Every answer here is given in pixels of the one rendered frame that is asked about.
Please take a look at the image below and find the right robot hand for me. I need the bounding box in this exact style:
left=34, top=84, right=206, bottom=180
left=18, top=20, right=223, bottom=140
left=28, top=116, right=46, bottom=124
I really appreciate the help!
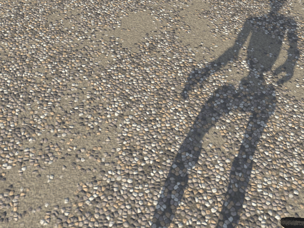
left=280, top=217, right=304, bottom=228

